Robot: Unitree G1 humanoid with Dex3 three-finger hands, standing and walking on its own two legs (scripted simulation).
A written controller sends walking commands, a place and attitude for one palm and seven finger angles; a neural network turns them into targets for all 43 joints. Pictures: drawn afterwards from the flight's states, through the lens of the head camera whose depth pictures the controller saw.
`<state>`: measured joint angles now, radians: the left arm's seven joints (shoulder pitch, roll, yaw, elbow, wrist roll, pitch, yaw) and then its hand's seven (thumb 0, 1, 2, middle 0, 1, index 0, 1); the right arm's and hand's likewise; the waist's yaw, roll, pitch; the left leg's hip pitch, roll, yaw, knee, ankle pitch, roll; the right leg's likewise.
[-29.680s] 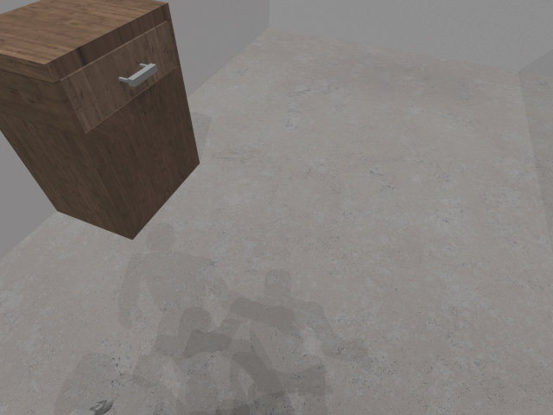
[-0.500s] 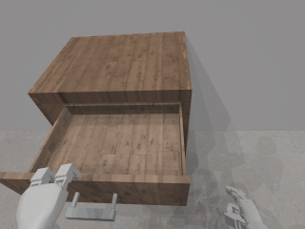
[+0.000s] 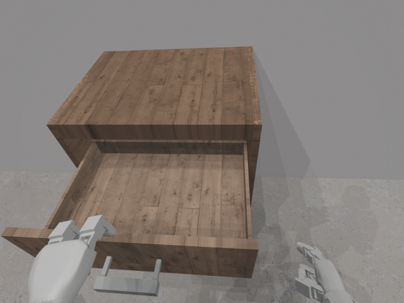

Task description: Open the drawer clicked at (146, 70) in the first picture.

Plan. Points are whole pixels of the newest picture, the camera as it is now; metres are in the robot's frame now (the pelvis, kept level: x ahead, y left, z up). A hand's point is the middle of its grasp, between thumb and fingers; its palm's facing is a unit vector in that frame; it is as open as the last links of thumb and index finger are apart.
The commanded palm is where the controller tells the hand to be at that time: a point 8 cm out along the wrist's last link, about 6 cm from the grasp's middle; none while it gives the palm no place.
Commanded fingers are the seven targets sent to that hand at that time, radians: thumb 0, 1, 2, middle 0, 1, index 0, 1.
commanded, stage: draw the hand back to the body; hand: left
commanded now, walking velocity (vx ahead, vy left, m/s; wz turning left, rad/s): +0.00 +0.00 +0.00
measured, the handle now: (130, 274) +0.19 +0.20 -0.08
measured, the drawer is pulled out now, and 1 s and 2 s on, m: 0.29 0.29 0.29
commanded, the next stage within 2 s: step back with the hand held close in 1.60 s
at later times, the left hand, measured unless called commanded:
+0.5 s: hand (68, 262) +0.15 +0.24 +0.09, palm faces +0.04 -0.13 -0.99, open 13.8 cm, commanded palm +0.12 +0.25 +0.15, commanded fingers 0.00 -0.50 0.30 -0.30 -1.20 -0.30 -1.20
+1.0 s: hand (61, 220) +0.18 +0.23 +0.17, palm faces +0.39 -0.83 -0.40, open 12.1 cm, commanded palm +0.13 +0.27 +0.18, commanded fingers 0.00 0.23 0.62 -0.25 -0.73 -0.25 -0.73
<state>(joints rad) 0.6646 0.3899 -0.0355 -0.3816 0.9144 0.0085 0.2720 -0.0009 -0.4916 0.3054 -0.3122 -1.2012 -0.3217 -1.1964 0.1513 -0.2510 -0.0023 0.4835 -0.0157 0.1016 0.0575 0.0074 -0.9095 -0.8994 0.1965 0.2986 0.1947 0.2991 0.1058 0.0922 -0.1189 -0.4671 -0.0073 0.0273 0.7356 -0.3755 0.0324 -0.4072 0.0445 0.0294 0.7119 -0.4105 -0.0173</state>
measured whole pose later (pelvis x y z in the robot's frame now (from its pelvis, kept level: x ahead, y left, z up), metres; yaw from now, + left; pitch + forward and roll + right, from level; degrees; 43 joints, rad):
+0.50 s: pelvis +0.00 +0.01 +0.01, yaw +0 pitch +4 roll -1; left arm 0.67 0.48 0.01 -0.48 0.90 0.02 0.21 0.00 -0.49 0.31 -0.32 -1.20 -0.32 -1.20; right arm 0.17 -0.25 0.02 0.48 0.00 0.11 0.03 0.01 -0.91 -0.90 0.20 0.30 0.20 0.30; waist 0.12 0.09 -0.10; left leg -0.40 -0.01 0.03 0.68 -0.36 0.04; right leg -0.33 0.04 0.04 0.64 -0.38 0.00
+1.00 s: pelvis +0.01 +0.00 +0.02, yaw +3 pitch -1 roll -1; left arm 0.58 0.33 0.21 -0.53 -0.04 -0.07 0.14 -0.01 -0.09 0.48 -0.28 -0.94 -0.29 -0.93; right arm 0.21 -0.20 0.05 0.59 0.01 -0.11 -0.07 0.01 -0.91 -0.90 0.20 0.30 0.20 0.30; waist 0.05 0.06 -0.01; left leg -0.20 -0.03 -0.02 0.52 -0.29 0.03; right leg -0.11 0.02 -0.01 0.46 -0.32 -0.01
